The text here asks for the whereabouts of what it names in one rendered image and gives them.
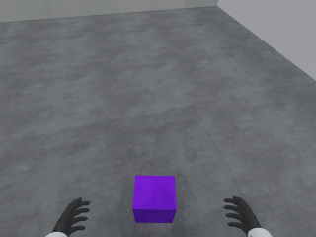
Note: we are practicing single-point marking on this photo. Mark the robot right hand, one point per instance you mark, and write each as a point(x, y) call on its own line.
point(246, 216)

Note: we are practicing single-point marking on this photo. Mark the carton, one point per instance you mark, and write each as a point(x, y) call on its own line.
point(154, 199)

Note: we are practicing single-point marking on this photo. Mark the robot left hand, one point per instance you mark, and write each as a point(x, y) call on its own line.
point(67, 219)

